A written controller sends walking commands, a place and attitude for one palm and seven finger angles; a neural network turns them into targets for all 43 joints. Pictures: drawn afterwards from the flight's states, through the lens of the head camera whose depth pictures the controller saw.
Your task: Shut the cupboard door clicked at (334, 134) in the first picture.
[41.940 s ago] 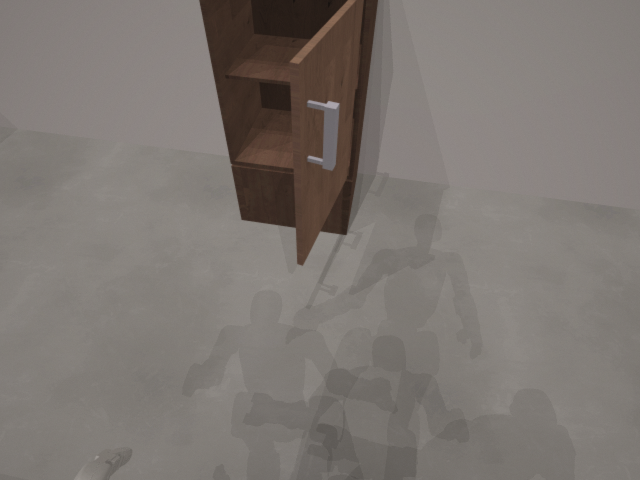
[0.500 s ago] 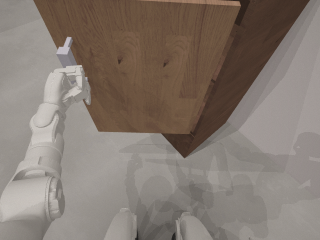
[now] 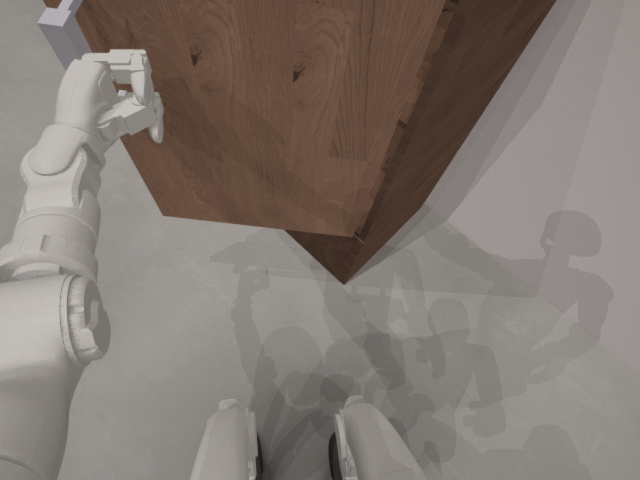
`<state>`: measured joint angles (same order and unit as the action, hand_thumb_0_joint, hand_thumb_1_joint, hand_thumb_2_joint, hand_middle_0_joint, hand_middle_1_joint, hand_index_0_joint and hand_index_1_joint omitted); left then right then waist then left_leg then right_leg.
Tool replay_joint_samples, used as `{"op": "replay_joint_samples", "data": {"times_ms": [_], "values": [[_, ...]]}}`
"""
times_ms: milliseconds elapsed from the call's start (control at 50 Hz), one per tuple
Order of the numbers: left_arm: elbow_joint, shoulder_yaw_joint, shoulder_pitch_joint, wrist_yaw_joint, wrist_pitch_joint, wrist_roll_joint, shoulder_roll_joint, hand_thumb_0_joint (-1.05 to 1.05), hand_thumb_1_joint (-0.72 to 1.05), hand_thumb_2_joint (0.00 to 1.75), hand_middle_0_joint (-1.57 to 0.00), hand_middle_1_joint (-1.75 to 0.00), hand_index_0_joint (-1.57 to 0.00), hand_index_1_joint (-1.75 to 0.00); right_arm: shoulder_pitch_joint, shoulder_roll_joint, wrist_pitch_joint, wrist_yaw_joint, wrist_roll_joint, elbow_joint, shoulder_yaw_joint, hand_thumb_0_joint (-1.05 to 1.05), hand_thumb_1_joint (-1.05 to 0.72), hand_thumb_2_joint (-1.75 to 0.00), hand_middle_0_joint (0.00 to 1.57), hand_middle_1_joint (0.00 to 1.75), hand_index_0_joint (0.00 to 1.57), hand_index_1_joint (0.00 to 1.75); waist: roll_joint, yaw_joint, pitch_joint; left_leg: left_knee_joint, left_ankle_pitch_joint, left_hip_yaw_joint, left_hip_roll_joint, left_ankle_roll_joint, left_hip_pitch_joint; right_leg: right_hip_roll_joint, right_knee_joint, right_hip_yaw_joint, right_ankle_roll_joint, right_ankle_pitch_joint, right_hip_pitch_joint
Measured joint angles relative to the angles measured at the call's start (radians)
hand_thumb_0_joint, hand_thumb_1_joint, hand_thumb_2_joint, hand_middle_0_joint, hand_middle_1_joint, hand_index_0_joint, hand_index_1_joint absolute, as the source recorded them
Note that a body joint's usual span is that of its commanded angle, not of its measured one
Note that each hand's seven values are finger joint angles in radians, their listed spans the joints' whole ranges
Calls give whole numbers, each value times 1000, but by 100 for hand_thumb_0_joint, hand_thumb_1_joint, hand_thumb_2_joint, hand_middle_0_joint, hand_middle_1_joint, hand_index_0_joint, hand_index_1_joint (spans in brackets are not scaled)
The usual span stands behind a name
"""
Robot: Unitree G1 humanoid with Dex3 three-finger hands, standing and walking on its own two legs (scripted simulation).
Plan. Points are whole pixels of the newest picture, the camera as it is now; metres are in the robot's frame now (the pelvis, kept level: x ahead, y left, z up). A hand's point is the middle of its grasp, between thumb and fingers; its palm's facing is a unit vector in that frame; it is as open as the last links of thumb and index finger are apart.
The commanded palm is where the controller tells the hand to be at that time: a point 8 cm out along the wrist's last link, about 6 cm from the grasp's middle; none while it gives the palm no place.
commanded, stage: push the door shut along its arc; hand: left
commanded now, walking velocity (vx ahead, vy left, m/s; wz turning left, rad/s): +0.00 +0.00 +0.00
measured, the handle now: (95, 66) +0.60 +0.22 +0.09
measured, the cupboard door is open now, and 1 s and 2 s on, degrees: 39 28 27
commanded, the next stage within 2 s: pull the fist back off the door in 0.80 s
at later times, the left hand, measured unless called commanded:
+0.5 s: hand (176, 79) +0.57 +0.13 +0.10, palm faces -0.32 -0.95 -0.02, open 3.2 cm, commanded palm +0.59 +0.15 +0.09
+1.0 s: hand (196, 51) +0.62 +0.10 +0.10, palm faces -0.17 -0.98 +0.10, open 3.3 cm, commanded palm +0.61 +0.11 +0.09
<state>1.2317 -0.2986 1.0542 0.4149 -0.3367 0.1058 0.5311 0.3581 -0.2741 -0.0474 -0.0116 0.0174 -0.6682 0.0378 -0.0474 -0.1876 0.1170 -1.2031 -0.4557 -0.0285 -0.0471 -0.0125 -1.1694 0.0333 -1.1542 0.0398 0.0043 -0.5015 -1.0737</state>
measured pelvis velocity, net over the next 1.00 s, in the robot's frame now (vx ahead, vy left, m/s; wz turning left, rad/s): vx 0.00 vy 0.00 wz -0.03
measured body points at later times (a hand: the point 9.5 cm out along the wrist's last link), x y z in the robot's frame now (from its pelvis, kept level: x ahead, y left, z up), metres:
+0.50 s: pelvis +0.01 +0.00 -0.01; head +0.18 +0.01 +0.41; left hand +0.58 +0.18 +0.10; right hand -0.01 -0.27 -0.11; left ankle +0.05 +0.11 -0.63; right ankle +0.02 -0.13 -0.63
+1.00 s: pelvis +0.00 +0.00 -0.03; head +0.20 +0.03 +0.37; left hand +0.62 +0.16 +0.09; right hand -0.03 -0.25 -0.12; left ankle +0.05 +0.11 -0.63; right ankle +0.02 -0.13 -0.63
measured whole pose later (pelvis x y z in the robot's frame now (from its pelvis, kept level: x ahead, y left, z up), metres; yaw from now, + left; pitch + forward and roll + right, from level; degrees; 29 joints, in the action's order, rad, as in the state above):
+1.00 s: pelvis +0.00 +0.00 -0.03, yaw -2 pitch +32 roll -6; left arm 1.35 -0.34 1.44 0.25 -0.15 0.02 0.61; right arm 0.40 -0.25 -0.10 0.00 -0.05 -0.68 0.06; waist -0.07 -0.29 0.11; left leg -1.33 -0.50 -0.06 -0.07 -0.01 -1.40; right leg 0.06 -1.25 0.07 0.00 -0.53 -1.28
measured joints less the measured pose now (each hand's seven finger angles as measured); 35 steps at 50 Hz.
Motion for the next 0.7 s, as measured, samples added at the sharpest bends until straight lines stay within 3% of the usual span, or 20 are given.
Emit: {"op": "replay_joint_samples", "data": {"times_ms": [140, 260, 440, 600, 700], "values": [[25, -26, 66, 2, 36, -33, 41, 2, 90, 90, -130, -150, -130, -150, 13, 1, 0, 3, -7, 12, 7, 1, -91, -90, 20, 30, 21, 30, -6, -32, -5, -19, -10, 2, -10, 1, -38, 9, -15, -3, -1, -4, -40], [13, -48, 86, 27, 50, -45, 63, 2, 90, 90, -130, -150, -130, -150, 28, 5, 10, 5, -11, 12, 6, 1, -91, -90, 20, 30, 21, 30, -12, -45, -4, -25, -20, 8, -17, 1, -49, 16, -20, -10, -1, -10, -55], [46, -28, 137, 56, 91, -56, 94, 3, 91, 90, -130, -150, -130, -150, 33, 8, 6, 0, -17, 8, 9, 0, -90, -90, 20, 30, 21, 30, -13, -56, -10, -32, -28, 1, -20, 4, -61, 20, -21, -4, -4, -16, -63], [63, 29, 207, 68, 109, -54, 95, 4, 93, 93, -130, -150, -130, -150, 19, 4, -16, -5, -23, -15, 7, 0, -90, -90, 20, 30, 21, 30, -8, -55, -14, -48, -29, -16, -14, 6, -91, 16, -32, 13, -6, -21, -83], [94, 57, 276, 62, 132, -65, 108, 4, 95, 95, -130, -150, -130, -150, 3, 2, -35, -9, -27, -25, 11, 0, -90, -90, 20, 30, 21, 30, -6, -67, -18, -68, -30, -27, -12, 6, -124, 16, -47, 23, -7, -23, -109]]}}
